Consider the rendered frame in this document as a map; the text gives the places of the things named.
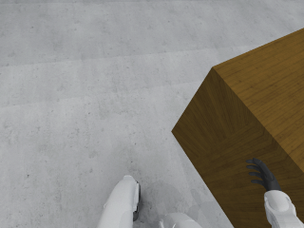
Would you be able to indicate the pedestal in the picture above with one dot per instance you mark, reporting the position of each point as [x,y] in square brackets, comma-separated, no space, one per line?
[250,106]

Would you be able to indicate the robot left shin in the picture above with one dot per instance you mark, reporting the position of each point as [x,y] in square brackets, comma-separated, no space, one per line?
[130,178]

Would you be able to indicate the robot right forearm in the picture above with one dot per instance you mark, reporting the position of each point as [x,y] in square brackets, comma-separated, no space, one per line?
[280,211]

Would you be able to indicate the robot left thigh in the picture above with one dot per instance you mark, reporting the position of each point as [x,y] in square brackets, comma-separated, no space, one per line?
[118,208]

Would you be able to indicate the right robot hand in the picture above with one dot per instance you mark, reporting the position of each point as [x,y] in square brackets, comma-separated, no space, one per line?
[269,180]

